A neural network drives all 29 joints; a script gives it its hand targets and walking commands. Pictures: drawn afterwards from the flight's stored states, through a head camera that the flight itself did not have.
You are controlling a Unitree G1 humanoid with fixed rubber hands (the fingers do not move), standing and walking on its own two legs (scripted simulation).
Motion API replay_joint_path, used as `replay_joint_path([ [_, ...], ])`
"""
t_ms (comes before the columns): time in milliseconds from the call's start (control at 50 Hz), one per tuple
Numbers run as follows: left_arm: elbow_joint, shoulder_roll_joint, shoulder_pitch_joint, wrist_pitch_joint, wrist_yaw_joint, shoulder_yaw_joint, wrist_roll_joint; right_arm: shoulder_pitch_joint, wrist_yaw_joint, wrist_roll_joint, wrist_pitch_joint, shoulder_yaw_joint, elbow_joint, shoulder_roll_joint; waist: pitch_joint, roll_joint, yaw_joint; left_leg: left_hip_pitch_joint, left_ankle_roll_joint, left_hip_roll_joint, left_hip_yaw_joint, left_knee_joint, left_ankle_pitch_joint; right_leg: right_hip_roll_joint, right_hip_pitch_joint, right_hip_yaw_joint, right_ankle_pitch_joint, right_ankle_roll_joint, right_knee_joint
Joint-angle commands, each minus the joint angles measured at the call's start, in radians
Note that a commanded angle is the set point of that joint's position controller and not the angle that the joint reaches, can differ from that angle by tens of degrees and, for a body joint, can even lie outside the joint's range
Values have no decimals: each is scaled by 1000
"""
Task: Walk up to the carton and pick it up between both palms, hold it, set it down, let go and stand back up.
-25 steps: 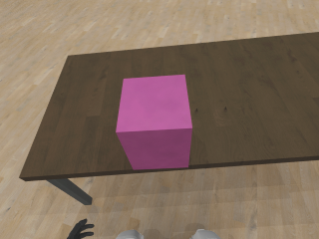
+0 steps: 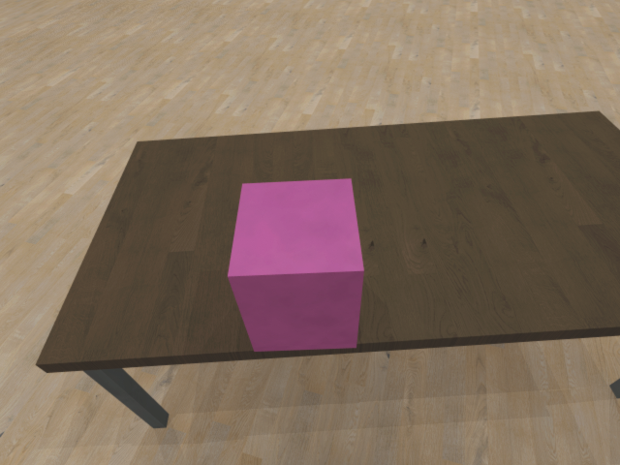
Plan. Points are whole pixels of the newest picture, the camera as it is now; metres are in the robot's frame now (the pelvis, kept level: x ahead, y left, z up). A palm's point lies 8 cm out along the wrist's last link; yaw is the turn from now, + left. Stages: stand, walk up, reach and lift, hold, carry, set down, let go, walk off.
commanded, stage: walk up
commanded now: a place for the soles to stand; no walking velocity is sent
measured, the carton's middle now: (301, 268) +0.48 +0.05 -0.10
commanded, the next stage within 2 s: reach and lift in 1.98 s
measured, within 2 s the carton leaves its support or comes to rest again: neither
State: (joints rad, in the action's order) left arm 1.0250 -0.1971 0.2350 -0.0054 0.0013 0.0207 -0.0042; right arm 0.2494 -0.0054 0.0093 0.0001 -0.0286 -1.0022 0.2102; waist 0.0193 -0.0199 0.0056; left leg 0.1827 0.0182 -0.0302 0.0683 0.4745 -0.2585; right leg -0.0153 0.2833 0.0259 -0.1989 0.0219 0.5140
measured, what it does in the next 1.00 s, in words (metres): steps on the spot: right foot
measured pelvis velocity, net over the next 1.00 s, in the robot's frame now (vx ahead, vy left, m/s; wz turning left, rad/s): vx -0.01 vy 0.08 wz -0.16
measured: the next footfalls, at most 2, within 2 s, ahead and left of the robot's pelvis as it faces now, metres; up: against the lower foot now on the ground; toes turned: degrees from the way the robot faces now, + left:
right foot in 0.54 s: +0.01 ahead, -0.06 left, +0.00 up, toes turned -5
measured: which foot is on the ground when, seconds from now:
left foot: down 0.00-1.00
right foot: down 0.00-0.36, up 0.38-0.52, down 0.54-1.00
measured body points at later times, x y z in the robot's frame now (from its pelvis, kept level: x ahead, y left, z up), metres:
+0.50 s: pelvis -0.02 +0.05 -0.01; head +0.01 +0.04 +0.44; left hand +0.08 +0.31 -0.15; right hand +0.01 -0.23 -0.16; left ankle +0.00 +0.13 -0.74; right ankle -0.01 -0.06 -0.73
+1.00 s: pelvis -0.01 +0.08 +0.00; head -0.01 +0.07 +0.45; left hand +0.06 +0.30 -0.15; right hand -0.06 -0.16 -0.16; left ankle +0.00 +0.14 -0.74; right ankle -0.03 -0.04 -0.74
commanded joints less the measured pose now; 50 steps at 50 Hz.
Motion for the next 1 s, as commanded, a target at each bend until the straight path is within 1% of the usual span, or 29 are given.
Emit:
replay_joint_path([
  [0, -21, -137, -19, -22, -11, -26, -4, 41, 13, -4, -19, 20, 7, 127, 34, 88, -15, 21, -65, -88, -96, -118, -88, 106, 39, 162, -112, 28, -190],
  [40, -11, -140, -14, -21, -13, -26, -3, 44, 15, -5, -21, 18, -5, 129, 23, 86, -13, 22, -65, -92, -93, -126, -84, 104, 19, 160, -99, 29, -186],
  [60, -50, -166, -14, -32, -27, -36, 10, -3, 17, -16, -2, 39, -11, 202, 47, 34, 0, 33, -52, -70, -40, -40, -56, 164, 49, 237, -25, 49, -190],
  [100, -46, -215, 14, -36, -42, -50, 4, 10, 19, -29, 20, 37, -14, 182, 26, 102, -5, 56, -36, -44, -39, 39, -89, 230, 31, 338, 9, 93, -228],
  [160, -57, -234, 16, -27, -54, -62, 11, 23, 18, -31, 28, 31, -16, 164, -12, 144, -11, 84, -32, -45, -60, 73, -119, 259, -5, 372, 11, 128, -234],
  [220, -82, -225, -13, -19, -55, -61, 17, 30, 18, -26, 25, 35, -19, 178, -52, 168, -20, 44, -42, -59, -73, 32, -50, 219, 13, 308, 73, 103, -179],
  [240, -88, -220, -19, -17, -54, -60, 17, 32, 19, -27, 23, 37, -21, 185, -66, 152, -21, 14, -48, -68, -78, 7, -15, 200, 31, 280, 87, 90, -148],
  [280, -102, -195, -27, -14, -51, -53, 18, 25, 19, -24, 22, 45, -17, 212, -81, 77, -22, -8, -78, -113, -101, -55, 18, 127, 49, 186, 92, 56, -40],
  [320, -112, -143, -14, -5, -56, -41, 18, -46, 20, -12, 32, 55, -3, 250, -25, -62, -4, 89, -136, -196, -182, -166, -23, -16, 50, 37, -28, 11, 137],
  [360, -119, -135, 13, 0, -66, -40, 21, -109, 23, -11, 47, 58, 28, 256, 19, -125, 4, 170, -178, -251, -192, -202, -32, -23, 47, -1, -162, 5, 250],
  [380, -118, -144, 24, 1, -70, -45, 21, -126, 23, -13, 53, 58, 41, 255, 33, -147, 6, 198, -196, -256, -176, -199, -9, -24, 44, -5, -201, 12, 300],
  [420, -123, -144, 38, -4, -76, -46, 20, -143, 19, -19, 61, 54, 55, 247, 43, -151, 1, 194, -224, -253, -136, -154, 127, -13, 38, -7, -228, 24, 313],
  [440, -127, -138, 40, -9, -78, -45, 18, -150, 15, -23, 64, 51, 59, 243, 40, -145, 2, 164, -219, -245, -113, -111, 227, -1, 32, -8, -193, 28, 253],
  [460, -124, -119, 60, -18, -73, -34, 19, -119, 11, -27, 61, 38, 51, 212, -3, -93, 7, 123, -197, -226, -98, -81, 227, 20, -12, 4, -119, 37, 120],
  [480, -120, -116, 74, -29, -68, -30, 21, -102, 7, -28, 57, 29, 45, 191, -31, -50, 13, 96, -160, -196, -73, -31, 194, 59, -58, 45, 17, 53, 18],
  [500, -115, -139, 87, -38, -61, -34, 25, -69, 3, -30, 51, 22, 41, 165, -78, 15, 4, 71, -119, -147, -40, 41, 159, 122, -100, 144, 165, 77, -27],
  [520, -114, -173, 84, -42, -57, -42, 28, -26, 1, -31, 44, 16, 36, 145, -108, 86, -16, 97, -80, -99, -17, 107, 73, 212, -137, 295, 261, 117, -75],
  [540, -113, -201, 72, -39, -56, -51, 25, 12, 1, -34, 37, 5, 28, 119, -102, 123, -33, 134, -51, -66, -23, 115, -63, 284, -159, 384, 291, 155, -118],
  [560, -107, -223, 53, -32, -52, -51, 16, 17, 6, -32, 36, 1, 24, 108, -79, 147, -33, 96, -44, -58, -36, 69, -85, 303, -89, 374, 240, 183, -134],
  [580, -110, -208, 26, -28, -45, -43, 17, 11, 10, -34, 31, 4, 19, 122, -56, 158, -36, 28, -45, -69, -45, 13, -35, 272, -19, 346, 189, 163, -145],
  [600, -113, -182, 5, -27, -38, -31, 16, 4, 10, -31, 23, 8, 18, 149, -54, 159, -35, -52, -46, -84, -64, -41, 29, 211, 32, 273, 166, 120, -145],
  [620, -113, -152, -6, -30, -33, -20, 20, -1, 8, -26, 15, 14, 9, 177, -61, 137, -31, -109, -51, -109, -76, -77, 93, 157, 44, 194, 180, 78, -124],
  [640, -114, -133, -6, -34, -31, -12, 21, -2, 7, -20, 7, 20, -2, 191, -52, 116, -23, -113, -61, -129, -86, -103, 151, 121, 33, 145, 183, 49, -90],
  [660, -105, -125, 2, -35, -30, -6, 21, 0, 7, -18, 2, 23, -13, 196, -47, 105, -18, -98, -70, -141, -95, -120, 173, 106, 10, 125, 150, 38, -75],
  [720, -75, -115, 18, -32, -31, -5, 18, 11, 16, -14, -1, 24, -35, 182, 0, 31, -10, -76, -60, -163, -87, -171, 198, 99, 6, 106, 66, 34, -56],
  [780, -43, -107, 38, -29, -37, -1, 15, 19, 22, -10, 4, 27, -50, 167, 30, -12, -7, -54, -46, -172, -95, -231, 64, 87, 11, 82, -7, 30, -53],
  [840, -18, -106, 42, -29, -43, 3, 18, 27, 25, -6, 10, 26, -62, 149, 65, -27, -9, -20, -42, -172, -93, -271, -61, 85, 13, 71, -28, 25, -57],
  [920, 10, -100, 49, -32, -48, 8, 22, 53, 27, -8, 12, 29, -78, 140, 66, -9, -17, -31, -40, -171, -80, -276, -90, 84, 23, 68, -26, 21, -62],
  [980, 26, -101, 56, -35, -50, 12, 23, 68, 28, -10, 13, 31, -87, 143, 53, 9, -18, -57, -37, -162, -61, -263, -58, 88, 31, 72, -8, 20, -65],
])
